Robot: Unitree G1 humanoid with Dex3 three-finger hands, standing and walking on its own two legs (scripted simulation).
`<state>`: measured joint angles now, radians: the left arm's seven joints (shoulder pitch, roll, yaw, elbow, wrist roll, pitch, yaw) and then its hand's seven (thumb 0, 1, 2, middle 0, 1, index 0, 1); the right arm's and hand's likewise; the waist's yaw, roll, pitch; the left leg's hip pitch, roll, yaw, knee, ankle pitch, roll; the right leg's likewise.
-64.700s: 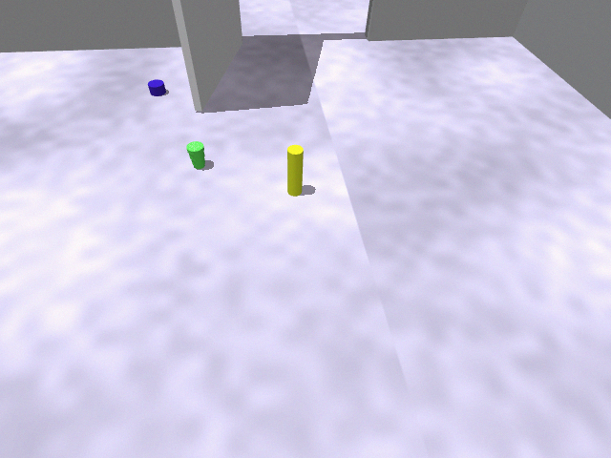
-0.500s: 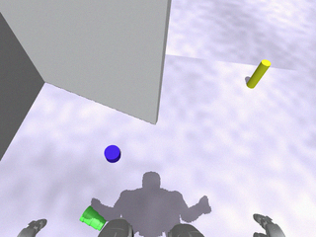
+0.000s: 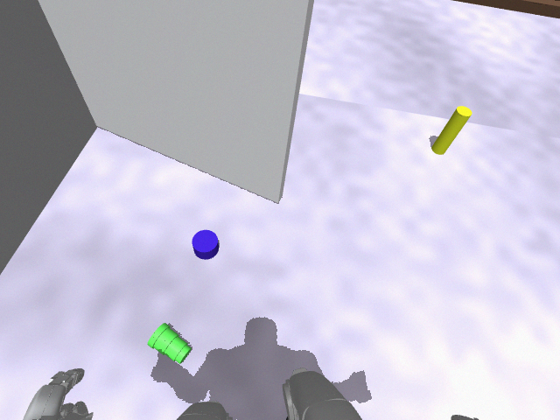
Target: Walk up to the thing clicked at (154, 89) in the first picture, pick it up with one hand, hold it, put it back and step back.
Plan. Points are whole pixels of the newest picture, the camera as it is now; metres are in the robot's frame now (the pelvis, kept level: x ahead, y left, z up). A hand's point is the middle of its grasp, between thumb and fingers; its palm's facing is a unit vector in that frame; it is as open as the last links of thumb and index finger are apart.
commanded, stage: step back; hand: left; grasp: from above
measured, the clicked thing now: (205, 244) +0.74 +0.21 -0.73
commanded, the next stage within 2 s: none
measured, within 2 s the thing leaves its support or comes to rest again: neither
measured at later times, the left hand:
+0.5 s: hand out of the picture -0.07 +0.22 -0.13, palm faces -0.05 -0.90 -0.43, open 7.4 cm
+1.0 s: hand out of the picture -0.27 +0.22 -0.14, palm faces -0.04 -0.91 -0.40, open 7.4 cm
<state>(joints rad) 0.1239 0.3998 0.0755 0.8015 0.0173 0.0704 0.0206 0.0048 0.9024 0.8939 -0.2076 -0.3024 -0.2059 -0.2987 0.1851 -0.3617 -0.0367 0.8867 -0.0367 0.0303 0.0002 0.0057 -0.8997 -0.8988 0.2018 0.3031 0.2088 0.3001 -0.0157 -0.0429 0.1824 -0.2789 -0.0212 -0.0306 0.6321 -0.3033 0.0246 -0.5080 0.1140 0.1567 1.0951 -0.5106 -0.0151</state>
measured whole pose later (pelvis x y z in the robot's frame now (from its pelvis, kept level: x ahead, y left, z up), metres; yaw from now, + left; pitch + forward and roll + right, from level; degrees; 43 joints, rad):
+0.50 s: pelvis -0.17 -0.04 +0.00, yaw -2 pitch -2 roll +2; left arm 0.20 0.35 0.06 0.82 0.05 0.04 0.01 0.01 0.90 0.89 -0.21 -0.30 -0.21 -0.30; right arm 0.19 -0.42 -0.05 0.87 0.00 0.06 -0.03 0.00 -0.90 -0.90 0.20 0.30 0.21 0.30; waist 0.02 0.03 0.15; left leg -0.44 -0.10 -0.12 1.06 -0.50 -0.03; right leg -0.32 -0.03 0.03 0.64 -0.29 -0.01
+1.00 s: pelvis -0.33 -0.05 +0.00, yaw -3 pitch -3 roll -1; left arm 0.24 0.36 0.06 0.95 0.05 0.00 0.00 0.00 0.90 0.89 -0.21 -0.30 -0.21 -0.30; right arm 0.14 -0.39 -0.05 0.89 -0.03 0.05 0.00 0.00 -0.90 -0.90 0.20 0.30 0.21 0.30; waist 0.03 0.05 0.10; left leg -0.43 0.00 -0.10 0.80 -0.42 0.00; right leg -0.20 0.05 0.04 0.62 -0.36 -0.03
